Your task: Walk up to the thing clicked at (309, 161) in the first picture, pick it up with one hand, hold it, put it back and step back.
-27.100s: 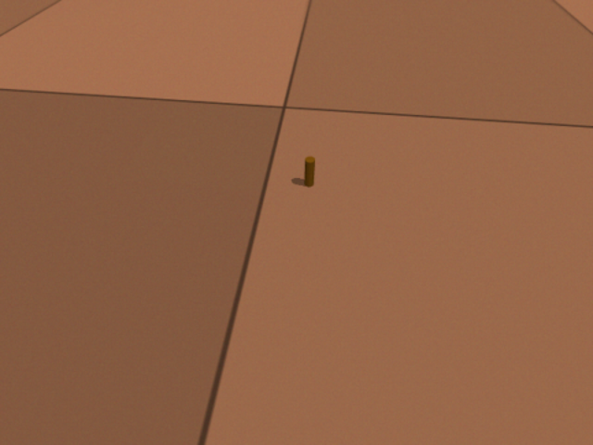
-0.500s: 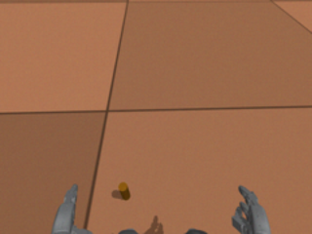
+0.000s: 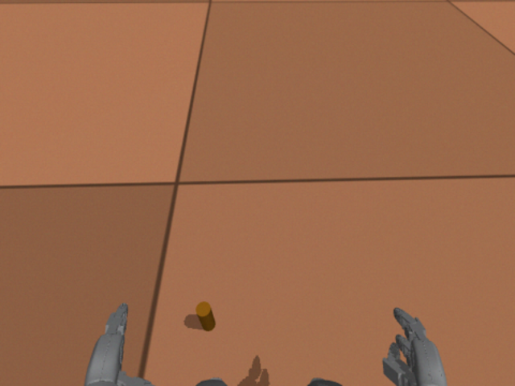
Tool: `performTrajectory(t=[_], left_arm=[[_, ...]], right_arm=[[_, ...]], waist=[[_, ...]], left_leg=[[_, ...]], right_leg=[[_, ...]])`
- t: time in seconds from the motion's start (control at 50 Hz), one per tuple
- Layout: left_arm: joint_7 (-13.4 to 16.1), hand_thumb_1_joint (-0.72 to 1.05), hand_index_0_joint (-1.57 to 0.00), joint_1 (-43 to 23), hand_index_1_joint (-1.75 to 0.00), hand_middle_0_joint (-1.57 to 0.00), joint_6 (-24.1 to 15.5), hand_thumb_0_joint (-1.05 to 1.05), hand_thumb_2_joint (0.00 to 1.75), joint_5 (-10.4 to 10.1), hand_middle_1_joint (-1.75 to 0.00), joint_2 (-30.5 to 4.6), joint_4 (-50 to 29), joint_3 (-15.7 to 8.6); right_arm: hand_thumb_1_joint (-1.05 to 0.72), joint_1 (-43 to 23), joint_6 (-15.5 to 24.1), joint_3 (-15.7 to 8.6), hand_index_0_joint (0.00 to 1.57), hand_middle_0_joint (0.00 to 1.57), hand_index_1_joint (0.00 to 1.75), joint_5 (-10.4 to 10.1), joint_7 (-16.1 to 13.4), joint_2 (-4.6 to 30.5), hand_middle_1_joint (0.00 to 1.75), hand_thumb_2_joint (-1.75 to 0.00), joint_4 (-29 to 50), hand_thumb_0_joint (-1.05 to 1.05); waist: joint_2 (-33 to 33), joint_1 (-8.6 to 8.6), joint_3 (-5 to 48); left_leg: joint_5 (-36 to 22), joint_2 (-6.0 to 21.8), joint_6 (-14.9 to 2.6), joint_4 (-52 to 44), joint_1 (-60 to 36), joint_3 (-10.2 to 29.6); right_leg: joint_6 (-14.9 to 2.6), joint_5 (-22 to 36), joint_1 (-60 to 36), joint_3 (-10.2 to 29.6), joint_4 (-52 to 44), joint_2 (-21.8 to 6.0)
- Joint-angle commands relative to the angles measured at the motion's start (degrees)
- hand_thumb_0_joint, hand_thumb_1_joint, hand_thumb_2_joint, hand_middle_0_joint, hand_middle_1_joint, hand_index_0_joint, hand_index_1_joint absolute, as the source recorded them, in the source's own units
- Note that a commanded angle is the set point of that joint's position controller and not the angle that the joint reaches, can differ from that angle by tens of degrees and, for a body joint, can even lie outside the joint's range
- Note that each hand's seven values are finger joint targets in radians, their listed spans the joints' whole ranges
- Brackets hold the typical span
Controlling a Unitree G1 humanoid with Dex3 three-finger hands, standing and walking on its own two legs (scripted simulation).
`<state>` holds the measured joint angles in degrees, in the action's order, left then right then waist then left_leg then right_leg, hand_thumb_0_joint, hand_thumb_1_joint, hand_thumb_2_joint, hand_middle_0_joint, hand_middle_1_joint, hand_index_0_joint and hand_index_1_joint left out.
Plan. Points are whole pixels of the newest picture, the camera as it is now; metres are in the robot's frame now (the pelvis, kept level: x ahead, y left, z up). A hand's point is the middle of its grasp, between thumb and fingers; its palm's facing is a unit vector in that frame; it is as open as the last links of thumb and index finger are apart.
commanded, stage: stand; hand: left
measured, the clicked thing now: (206, 317) +0.43 +0.19 -0.64
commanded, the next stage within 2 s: none
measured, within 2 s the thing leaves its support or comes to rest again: neither
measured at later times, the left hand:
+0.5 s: hand (150, 365) +0.17 +0.18 -0.06, palm faces +0.05 -0.95 -0.31, open 10.5 cm
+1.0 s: hand out of the picture +0.05 +0.25 -0.11, palm faces +0.00 -0.94 -0.35, open 7.4 cm
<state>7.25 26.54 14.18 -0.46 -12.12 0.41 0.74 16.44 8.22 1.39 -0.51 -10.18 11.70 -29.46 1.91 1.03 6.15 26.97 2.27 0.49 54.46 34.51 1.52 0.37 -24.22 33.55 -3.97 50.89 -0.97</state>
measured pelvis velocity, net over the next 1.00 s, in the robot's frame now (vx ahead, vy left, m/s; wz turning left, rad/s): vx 0.00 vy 0.01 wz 0.01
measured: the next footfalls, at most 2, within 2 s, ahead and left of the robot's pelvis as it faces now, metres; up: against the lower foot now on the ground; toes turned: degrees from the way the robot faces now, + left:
none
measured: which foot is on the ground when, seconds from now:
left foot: down 0.00-1.00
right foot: down 0.00-1.00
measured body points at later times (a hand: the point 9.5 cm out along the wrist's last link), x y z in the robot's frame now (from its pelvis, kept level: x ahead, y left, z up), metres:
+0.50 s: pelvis +0.00 +0.00 +0.00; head +0.02 +0.00 +0.45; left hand +0.16 +0.23 -0.04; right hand +0.16 -0.24 -0.08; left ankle +0.01 +0.12 -0.69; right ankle +0.02 -0.13 -0.69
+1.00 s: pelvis +0.00 +0.01 +0.05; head +0.00 +0.00 +0.50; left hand +0.05 +0.30 -0.08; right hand +0.06 -0.28 -0.09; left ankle +0.01 +0.12 -0.69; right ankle +0.02 -0.13 -0.69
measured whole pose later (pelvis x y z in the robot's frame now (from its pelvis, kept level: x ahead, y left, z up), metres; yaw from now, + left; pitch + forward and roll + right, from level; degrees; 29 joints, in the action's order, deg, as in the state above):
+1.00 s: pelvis +0.00 +0.01 +0.05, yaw +1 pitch -3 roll +0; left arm 1.0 11.8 -0.3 1.8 -18.4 59.1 -0.2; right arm 11.1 -0.1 -1.2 2.1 -0.5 17.5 -59.7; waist 0.5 -0.9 -2.7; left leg 14.5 -0.3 -0.4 28.1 10.6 -0.1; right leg 1.3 -13.6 11.1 -3.0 27.8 -2.9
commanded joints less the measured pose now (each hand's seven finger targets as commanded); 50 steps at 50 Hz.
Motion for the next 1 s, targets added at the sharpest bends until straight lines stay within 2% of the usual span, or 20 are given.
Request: performTrajectory(t=[0.0, 0.08, 0.12, 0.14, 0.3, 0.36, 0.38, 0.4, 0.42, 0.44, 0.46, 0.48, 0.52, 0.56, 0.6, 0.64, 0.74, 0.82, 0.9, 0.98], left_arm=[[0.81, -0.57, -0.05, -1.73, -0.05, -0.05, -2.65, 0.0, 0.04, 0.36, -0.05, -5.36, -10.42, -3.27], [0.85, -0.58, -0.05, -0.15, -0.05, -0.05, -2.64, 0.0, 0.04, 0.41, -0.05, -4.95, -8.86, -3.18], [0.91, -0.42, -0.2, -2.7, -0.21, -0.2, -2.94, 0.0, 0.2, 0.31, -0.21, -5.7, -11.88, -3.42], [0.96, -0.34, -0.2, -1.53, -0.29, -0.2, -2.83, 0.0, 0.28, 0.39, -0.29, -5.23, -10.55, -3.39], [0.94, 0.3, -0.2, -1.99, -0.3, -0.2, -2.91, 0.0, 0.9, 0.48, -0.3, -5.64, -10.72, -3.5], [0.89, 0.54, -0.2, -3.11, -0.3, -0.2, -2.97, 0.0, 0.9, 0.41, -0.3, -5.09, -10.88, -2.75], [0.92, 0.62, -0.2, -2.31, -0.3, -0.2, -2.99, 0.0, 0.9, 0.42, -0.3, -5.9, -10.81, -3.84], [0.88, 0.7, -0.2, -1.93, -0.3, -0.2, -2.93, 0.0, 0.9, 0.49, -0.3, -4.82, -10.32, -2.65], [0.84, 0.78, -0.2, -2.38, -0.3, -0.2, -2.93, 0.0, 0.9, 0.33, -0.3, -5.55, -10.81, -3.53], [-1.82, 0.86, -0.2, -11.89, -0.3, -0.2, -9.06, 0.0, 0.9, 5.69, -0.3, -12.93, 9.3, -5.86], [-3.31, 0.9, -0.2, -9.32, -0.3, -0.2, -11.47, 0.0, 0.9, 6.31, -0.3, -13.4, 15.23, -6.3], [-4.22, 0.9, -0.2, -9.5, -0.3, -0.2, -13.19, 0.0, 0.9, 5.98, -0.3, -14.44, 17.12, -5.88], [-5.21, 0.9, -0.2, -11.22, -0.3, -0.2, -14.93, 0.0, 0.9, 4.64, -0.3, -14.62, 21.73, -5.19], [-5.83, 0.9, -0.2, -13.62, -0.3, -0.2, -15.27, 0.0, 0.9, 3.51, -0.3, -14.16, 26.1, -5.02], [-5.7, 0.9, -0.2, -14.3, -0.3, -0.2, -15.77, 0.0, 0.9, 3.22, -0.3, -14.65, 31.1, -4.81], [-5.68, 0.9, -0.2, -15.41, -0.3, -0.2, -16.19, 0.0, 0.9, 3.08, -0.3, -14.48, 35.12, -4.61], [-5.39, 0.9, -0.2, -16.97, -0.3, -0.2, -16.59, 0.0, 0.9, 2.68, -0.3, -15.74, 43.21, -4.44], [-5.3, 0.9, -0.2, -16.6, -0.3, -0.2, -16.18, 0.0, 0.9, 2.37, -0.3, -15.99, 49.16, -3.92], [-5.27, 0.9, -0.2, -18.05, -0.3, -0.2, -16.1, 0.0, 0.9, 2.21, -0.3, -16.86, 53.5, -3.73], [-5.31, 0.9, -0.2, -18.8, -0.3, -0.2, -16.18, 0.0, 0.9, 2.05, -0.3, -17.36, 56.64, -3.41]], right_arm=[[-0.9, -4.05, 3.09, -2.69, 0.2, 0.2, 0.3, 0.11, -0.76, 6.95, 0.3, -0.9, 9.12, 0.0], [-0.9, -3.61, 3.01, -2.57, 0.2, 0.2, 0.3, 0.15, -0.65, 6.65, 0.3, -0.9, 8.43, 0.0], [-0.9, -3.96, 3.08, -2.73, 0.2, 0.2, 0.3, 0.13, -0.65, 6.82, 0.3, -0.9, 8.98, 0.0], [-0.9, -3.87, 3.1, -2.98, 0.2, 0.2, 0.3, 0.06, -0.72, 7.17, 0.3, -0.9, 9.16, 0.0], [-0.9, -4.03, 3.26, -2.91, 0.2, 0.2, 0.3, 0.23, -0.77, 7.03, 0.3, -0.9, 9.13, 0.0], [-0.9, -4.19, 3.34, -2.67, 0.2, 0.2, 0.3, 0.13, -0.74, 6.94, 0.3, -0.9, 9.26, 0.0], [-0.9, -4.14, 3.32, -2.75, 0.2, 0.2, 0.3, 0.19, -0.82, 6.89, 0.3, -0.9, 9.17, 0.0], [-0.9, -3.83, 3.35, -2.85, 0.2, 0.2, 0.3, 0.17, -0.86, 7.09, 0.3, -0.9, 9.04, 0.0], [-0.9, -3.94, 3.39, -2.75, 0.2, 0.2, 0.3, 0.12, -0.78, 6.96, 0.3, -0.9, 8.94, 0.0], [-0.9, -8.0, -1.0, -5.03, 0.2, 0.2, 0.3, 6.86, 2.63, 14.61, 0.3, -0.9, -3.15, 0.0], [-0.9, -6.35, -2.93, -5.62, 0.2, 0.2, 0.3, 7.37, 4.52, 14.58, 0.3, -0.9, -5.48, 0.0], [-0.9, -6.58, -3.9, -6.02, 0.2, 0.2, 0.3, 6.76, 5.51, 14.88, 0.3, -0.9, -5.5, 0.0], [-0.9, -6.02, -4.29, -5.68, 0.2, 0.2, 0.3, 4.75, 7.22, 13.84, 0.3, -0.9, -7.24, 0.0], [-0.9, -6.87, -4.37, -5.82, 0.2, 0.2, 0.3, 3.77, 8.35, 13.82, 0.3, -0.9, -8.77, 0.0], [-0.9, -7.49, -4.59, -5.95, 0.2, 0.2, 0.3, 3.7, 8.85, 14.05, 0.3, -0.9, -11.09, 0.0], [-0.9, -8.06, -4.98, -5.85, 0.2, 0.2, 0.3, 3.81, 9.05, 14.4, 0.3, -0.9, -13.29, 0.0], [-0.9, -7.5, -5.91, -5.58, 0.2, 0.2, 0.3, 3.18, 9.14, 14.74, 0.3, -0.9, -18.41, 0.0], [-0.9, -8.74, -6.48, -5.22, 0.2, 0.2, 0.3, 2.91, 9.03, 15.83, 0.3, -0.9, -22.04, 0.0], [-0.9, -8.05, -6.78, -4.88, 0.2, 0.2, 0.3, 2.46, 8.96, 16.46, 0.3, -0.9, -25.51, 0.0], [-0.9, -8.34, -6.91, -4.64, 0.2, 0.2, 0.3, 2.2, 8.96, 16.92, 0.3, -0.9, -27.95, 0.0]], waist=[[0.3, 0.2, 3.97], [0.02, -0.05, 4.31], [0.84, 0.13, 4.87], [-0.19, 0.19, 5.51], [-0.24, 0.01, 4.98], [-0.05, 0.28, 3.64], [-0.58, -0.07, 4.41], [-0.78, 0.57, 4.8], [0.05, 0.0, 4.32], [-3.36, -1.85, -3.78], [-5.35, -2.25, 0.14], [-4.51, -1.29, 0.0], [-4.33, -1.28, 1.2], [-2.89, -1.91, 0.05], [-1.95, -2.09, 0.03], [-0.58, -2.17, -1.44], [-1.75, -1.59, -2.61], [-0.58, -2.24, -5.48], [-1.2, -1.7, -6.84], [-1.67, -1.61, -6.52]], left_leg=[[-10.0, -1.88, -0.9, -9.84, -2.55, -1.23], [-11.0, -1.68, -0.73, -10.11, -2.48, -0.82], [-11.78, -1.64, -0.7, -9.84, -2.86, -0.78], [-12.26, -1.57, -0.71, -9.91, -3.34, -0.77], [-10.69, -1.83, -0.85, -9.7, -2.53, -0.97], [-9.03, -1.86, -0.89, -10.05, -2.34, -1.16], [-9.21, -1.92, -0.97, -9.71, -2.21, -1.24], [-9.86, -1.78, -0.96, -9.76, -3.17, -1.17], [-9.7, -1.86, -0.91, -9.85, -2.64, -1.22], [-17.94, 0.75, -2.62, -12.53, -5.44, 2.99], [-17.44, 0.54, -4.0, -10.7, -7.67, 1.0], [-15.7, 0.16, -4.48, -11.08, -7.56, 2.23], [-13.68, -0.47, -4.19, -12.93, -11.13, 1.52], [-12.15, -0.1, -4.03, -15.8, -12.53, 2.59], [-15.57, 0.55, -3.84, -18.01, -14.21, 3.11], [-15.05, 1.04, -3.75, -20.5, -14.73, 3.7], [-18.47, 1.3, -2.89, -24.58, -18.78, 3.67], [-16.72, 2.11, -2.47, -29.72, -19.69, 4.66], [-16.52, 2.45, -2.21, -32.98, -21.81, 4.58], [-19.19, 2.71, -2.0, -34.93, -24.31, 4.3]], right_leg=[[-0.86, 8.05, -3.76, 0.01, -8.2, 1.66], [-1.0, 8.59, -4.21, -0.42, -7.57, 1.95], [-1.01, 9.42, -4.53, -0.33, -7.46, 1.77], [-1.0, 9.81, -4.65, -0.4, -7.36, 1.88], [-0.84, 8.63, -4.34, -0.31, -7.93, 1.72], [-0.82, 7.16, -3.51, -0.09, -8.19, 1.6], [-0.74, 7.27, -3.88, 0.0, -8.39, 1.6], [-0.74, 7.9, -3.86, -0.01, -8.03, 1.66], [-0.8, 7.75, -3.87, -0.02, -8.14, 1.63], [-4.03, 11.33, -9.63, 5.54, -8.94, -2.96], [-5.27, 12.32, -11.02, 6.81, -10.11, -4.25], [-5.81, 12.89, -10.91, 8.3, -11.22, -4.49], [-5.91, 11.96, -12.22, 9.8, -12.52, -5.68], [-4.64, 10.44, -11.74, 8.53, -13.8, -5.22], [-3.78, 13.5, -13.85, 7.15, -13.98, -4.87], [-3.18, 13.47, -15.43, 6.6, -15.71, -4.62], [-2.88, 16.76, -19.44, 7.13, -20.57, -5.65], [-2.25, 14.53, -21.87, 6.67, -24.91, -5.53], [-1.86, 13.51, -23.63, 6.9, -28.2, -5.95], [-1.47, 15.42, -25.51, 6.89, -30.44, -6.34]])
